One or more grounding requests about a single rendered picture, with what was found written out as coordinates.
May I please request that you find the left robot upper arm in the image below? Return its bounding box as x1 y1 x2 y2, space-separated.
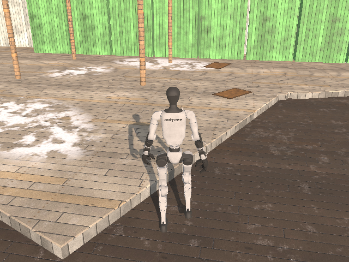
148 110 162 140

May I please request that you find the left robot hand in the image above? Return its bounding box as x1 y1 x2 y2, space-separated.
142 153 155 165

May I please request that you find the robot left foot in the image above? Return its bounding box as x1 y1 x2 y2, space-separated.
160 218 168 233

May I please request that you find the left robot forearm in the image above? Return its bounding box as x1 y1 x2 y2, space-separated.
143 132 153 155

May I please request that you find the right robot upper arm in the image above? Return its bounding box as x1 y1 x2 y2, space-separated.
185 110 200 141

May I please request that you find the right robot hand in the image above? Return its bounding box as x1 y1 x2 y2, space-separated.
195 158 208 174

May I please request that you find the robot foot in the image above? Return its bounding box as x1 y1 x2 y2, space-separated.
184 209 192 219
160 218 168 233

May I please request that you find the right robot forearm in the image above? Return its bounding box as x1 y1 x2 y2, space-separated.
195 133 207 160

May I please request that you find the robot right foot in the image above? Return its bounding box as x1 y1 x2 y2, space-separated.
184 209 192 219

